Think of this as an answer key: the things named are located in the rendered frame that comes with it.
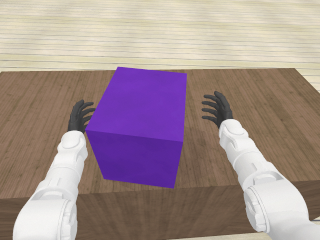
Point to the left robot upper arm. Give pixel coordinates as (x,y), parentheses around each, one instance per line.
(51,219)

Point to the pedestal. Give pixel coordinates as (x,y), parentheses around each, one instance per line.
(278,107)

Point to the robot right forearm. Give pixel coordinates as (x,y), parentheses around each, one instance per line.
(248,162)

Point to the robot right hand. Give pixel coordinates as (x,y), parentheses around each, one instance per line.
(222,112)

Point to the carton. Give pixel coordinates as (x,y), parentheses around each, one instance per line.
(137,129)

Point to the right robot upper arm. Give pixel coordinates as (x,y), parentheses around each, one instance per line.
(277,209)

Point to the robot left hand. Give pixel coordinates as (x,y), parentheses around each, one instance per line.
(76,121)

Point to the robot left forearm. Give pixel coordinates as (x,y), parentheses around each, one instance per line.
(64,174)

